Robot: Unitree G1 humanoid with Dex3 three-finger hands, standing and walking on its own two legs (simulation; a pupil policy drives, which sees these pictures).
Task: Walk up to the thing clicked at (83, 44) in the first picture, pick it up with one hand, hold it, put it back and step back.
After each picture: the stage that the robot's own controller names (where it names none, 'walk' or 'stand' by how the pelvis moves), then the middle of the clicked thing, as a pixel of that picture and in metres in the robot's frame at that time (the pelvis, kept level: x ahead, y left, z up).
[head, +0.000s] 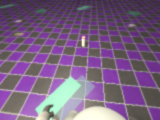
stand; (83, 41) +1.60 +0.20 -0.65
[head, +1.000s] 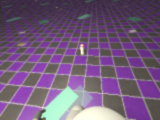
walk; (82, 49) +1.48 +0.31 -0.65
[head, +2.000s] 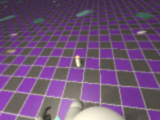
walk; (78, 61) +0.98 +0.33 -0.65
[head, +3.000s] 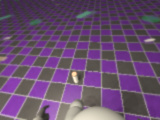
walk; (75, 77) +0.62 +0.30 -0.64
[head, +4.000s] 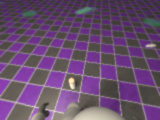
stand; (72, 83) +0.46 +0.24 -0.63
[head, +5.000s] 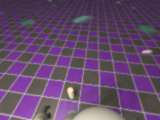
stand; (71, 93) +0.39 +0.24 -0.65
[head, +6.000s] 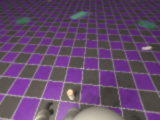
stand; (71, 95) +0.34 +0.24 -0.65
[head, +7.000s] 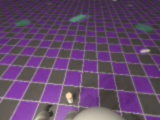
stand; (69, 98) +0.32 +0.24 -0.66
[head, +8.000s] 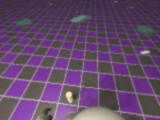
stand; (69, 97) +0.33 +0.23 -0.66
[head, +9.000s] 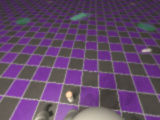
stand; (70, 97) +0.32 +0.24 -0.66
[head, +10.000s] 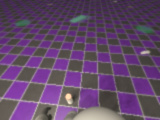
stand; (69, 99) +0.31 +0.24 -0.66
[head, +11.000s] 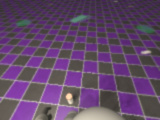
stand; (70, 99) +0.31 +0.23 -0.66
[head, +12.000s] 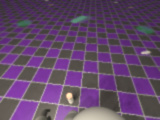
stand; (70, 98) +0.32 +0.23 -0.66
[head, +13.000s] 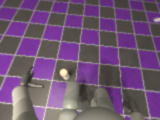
go down; (65, 74) +0.36 +0.25 -0.45
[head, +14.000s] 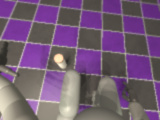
go down; (61, 62) +0.39 +0.30 -0.29
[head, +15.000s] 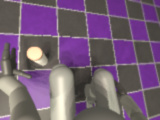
close in; (39, 58) +0.35 +0.34 -0.18
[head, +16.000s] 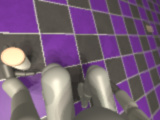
close; (20, 61) +0.32 +0.35 -0.14
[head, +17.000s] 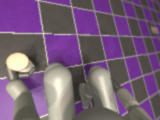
lift; (24, 65) +0.30 +0.34 -0.14
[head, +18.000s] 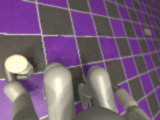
lift; (23, 67) +0.29 +0.34 -0.14
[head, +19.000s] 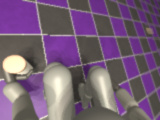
lift; (22, 67) +0.29 +0.35 -0.14
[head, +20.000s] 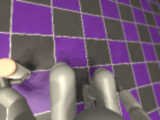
lift; (17, 71) +0.23 +0.40 -0.12
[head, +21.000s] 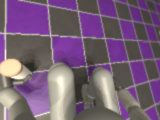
lift; (20, 72) +0.24 +0.38 -0.14
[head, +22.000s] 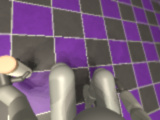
lift; (18, 69) +0.25 +0.40 -0.12
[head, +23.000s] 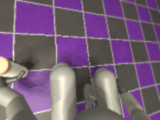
lift; (12, 69) +0.24 +0.42 -0.11
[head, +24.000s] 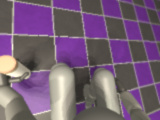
lift; (17, 70) +0.25 +0.40 -0.12
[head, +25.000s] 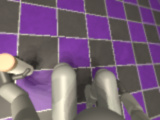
lift; (19, 67) +0.25 +0.41 -0.11
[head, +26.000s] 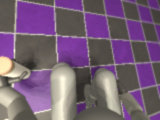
lift; (15, 70) +0.24 +0.42 -0.12
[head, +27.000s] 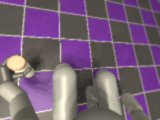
lift; (24, 68) +0.25 +0.42 -0.16
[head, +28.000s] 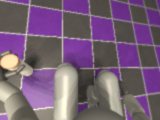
lift; (20, 67) +0.24 +0.45 -0.17
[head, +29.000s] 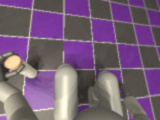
lift; (24, 69) +0.24 +0.44 -0.17
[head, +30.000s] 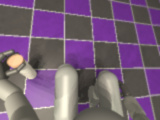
lift; (25, 68) +0.24 +0.44 -0.18
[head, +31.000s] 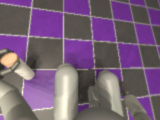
lift; (21, 68) +0.24 +0.45 -0.17
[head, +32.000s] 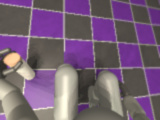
lift; (23, 68) +0.24 +0.45 -0.17
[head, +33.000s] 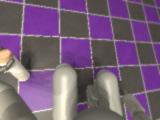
lift; (15, 67) +0.24 +0.46 -0.16
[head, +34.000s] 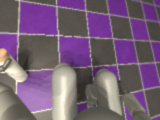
lift; (12, 67) +0.23 +0.47 -0.16
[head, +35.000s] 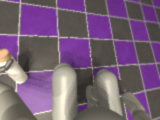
lift; (12, 68) +0.23 +0.46 -0.15
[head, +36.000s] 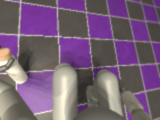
lift; (13, 68) +0.23 +0.46 -0.15
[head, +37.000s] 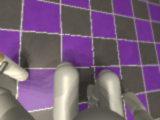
lift; (10, 68) +0.21 +0.47 -0.16
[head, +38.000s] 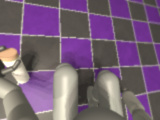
lift; (17, 68) +0.23 +0.45 -0.15
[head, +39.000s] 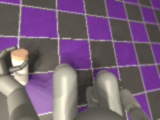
lift; (21, 68) +0.24 +0.43 -0.16
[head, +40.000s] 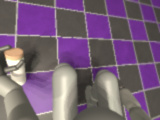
stand; (17, 68) +0.23 +0.44 -0.16
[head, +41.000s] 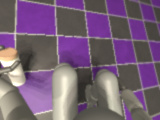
lift; (14, 69) +0.22 +0.45 -0.16
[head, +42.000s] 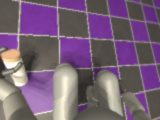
lift; (17, 69) +0.22 +0.44 -0.15
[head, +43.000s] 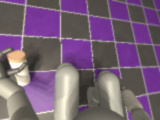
lift; (21, 70) +0.22 +0.44 -0.15
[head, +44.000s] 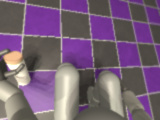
lift; (19, 70) +0.21 +0.44 -0.15
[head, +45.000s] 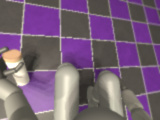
lift; (18, 69) +0.21 +0.44 -0.15
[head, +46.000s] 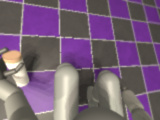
lift; (18, 70) +0.21 +0.44 -0.15
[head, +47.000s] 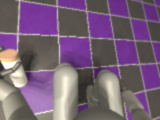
lift; (15, 70) +0.21 +0.45 -0.15
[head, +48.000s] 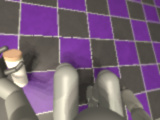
lift; (17, 70) +0.22 +0.44 -0.15
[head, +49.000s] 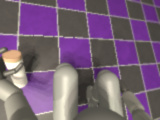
lift; (17, 71) +0.22 +0.44 -0.15
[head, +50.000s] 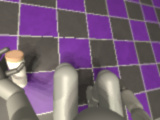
lift; (18, 71) +0.22 +0.44 -0.15
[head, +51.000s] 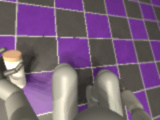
lift; (16, 71) +0.22 +0.44 -0.15
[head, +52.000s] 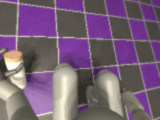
lift; (17, 71) +0.22 +0.44 -0.15
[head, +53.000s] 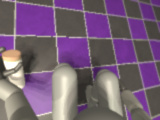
lift; (15, 71) +0.22 +0.44 -0.15
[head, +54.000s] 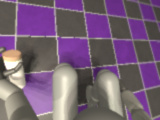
lift; (16, 71) +0.22 +0.44 -0.15
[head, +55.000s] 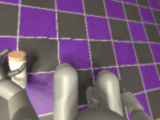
lift; (18, 72) +0.22 +0.43 -0.15
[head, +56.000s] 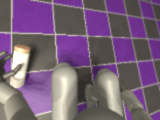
stand; (19, 66) +0.25 +0.42 -0.18
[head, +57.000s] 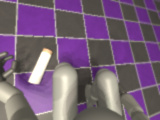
lift; (41, 65) +0.30 +0.33 -0.24
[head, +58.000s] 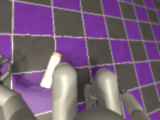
stand; (51, 69) +0.29 +0.25 -0.24
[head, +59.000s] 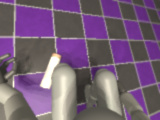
stand; (51, 70) +0.29 +0.25 -0.24
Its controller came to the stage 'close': yes
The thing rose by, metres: 0.05
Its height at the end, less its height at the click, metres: -0.09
